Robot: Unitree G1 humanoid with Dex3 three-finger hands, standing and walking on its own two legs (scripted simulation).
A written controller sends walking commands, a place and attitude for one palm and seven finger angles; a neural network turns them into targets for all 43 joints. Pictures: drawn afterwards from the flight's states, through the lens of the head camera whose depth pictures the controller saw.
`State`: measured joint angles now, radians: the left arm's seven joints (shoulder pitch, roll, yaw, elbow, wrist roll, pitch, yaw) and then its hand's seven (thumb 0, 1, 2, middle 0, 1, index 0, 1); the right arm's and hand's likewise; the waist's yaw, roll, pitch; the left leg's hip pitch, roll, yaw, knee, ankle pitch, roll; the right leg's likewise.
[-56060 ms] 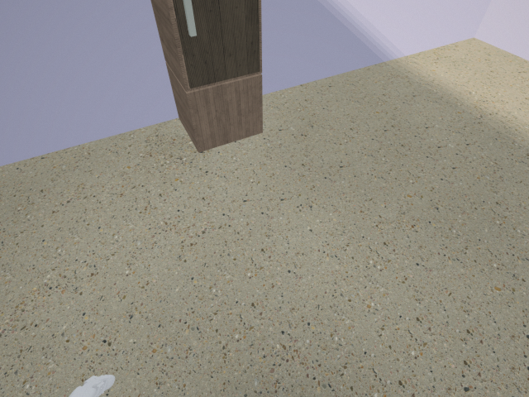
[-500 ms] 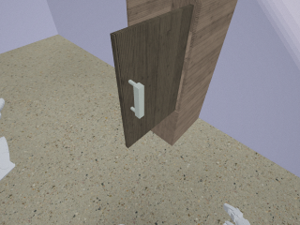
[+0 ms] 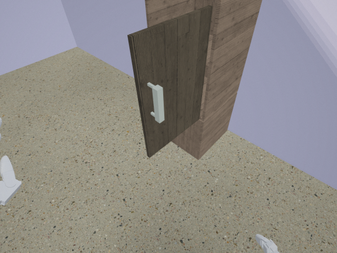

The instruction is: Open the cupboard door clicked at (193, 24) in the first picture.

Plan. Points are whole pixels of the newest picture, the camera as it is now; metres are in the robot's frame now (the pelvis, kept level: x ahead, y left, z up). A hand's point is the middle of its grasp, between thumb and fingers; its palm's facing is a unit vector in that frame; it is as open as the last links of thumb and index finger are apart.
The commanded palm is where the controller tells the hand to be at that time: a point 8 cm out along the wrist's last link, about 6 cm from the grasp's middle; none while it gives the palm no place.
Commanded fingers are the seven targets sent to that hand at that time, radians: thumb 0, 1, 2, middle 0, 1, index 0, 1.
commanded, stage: stop stepping back and stand still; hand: left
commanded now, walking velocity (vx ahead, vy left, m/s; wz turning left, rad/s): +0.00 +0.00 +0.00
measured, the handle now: (154, 102) +0.63 +0.10 -0.01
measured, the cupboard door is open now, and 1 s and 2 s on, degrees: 87 87 87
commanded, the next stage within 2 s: let the arm hang, fingers relaxed in 0.70 s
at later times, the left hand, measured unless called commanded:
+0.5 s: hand out of the picture +0.16 +0.31 +0.14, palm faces +0.44 -0.78 -0.45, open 7.4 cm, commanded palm +0.10 +0.34 +0.17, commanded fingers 0.00 0.90 0.90 -0.20 -0.30 -0.20 -0.30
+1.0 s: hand out of the picture +0.11 +0.27 -0.11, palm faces +0.00 -0.93 -0.37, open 7.4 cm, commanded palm none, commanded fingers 0.00 0.90 0.90 -0.20 -0.30 -0.20 -0.30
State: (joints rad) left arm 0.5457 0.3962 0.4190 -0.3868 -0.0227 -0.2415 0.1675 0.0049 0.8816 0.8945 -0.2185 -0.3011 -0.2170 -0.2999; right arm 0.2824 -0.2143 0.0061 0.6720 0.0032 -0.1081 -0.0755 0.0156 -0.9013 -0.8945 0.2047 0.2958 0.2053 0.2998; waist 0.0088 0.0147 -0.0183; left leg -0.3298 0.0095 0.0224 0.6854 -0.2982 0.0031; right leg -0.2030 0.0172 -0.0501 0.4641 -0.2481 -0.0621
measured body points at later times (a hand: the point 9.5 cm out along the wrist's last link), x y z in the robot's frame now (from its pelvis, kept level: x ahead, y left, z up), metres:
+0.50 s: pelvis -0.04 +0.04 +0.00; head -0.04 +0.04 +0.45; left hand +0.13 +0.35 +0.17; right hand +0.13 -0.19 -0.08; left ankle +0.00 +0.14 -0.74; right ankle +0.00 -0.08 -0.74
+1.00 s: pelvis -0.04 +0.04 -0.01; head -0.03 +0.02 +0.44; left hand +0.11 +0.32 -0.08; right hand +0.09 -0.22 -0.14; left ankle +0.00 +0.14 -0.74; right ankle +0.00 -0.07 -0.74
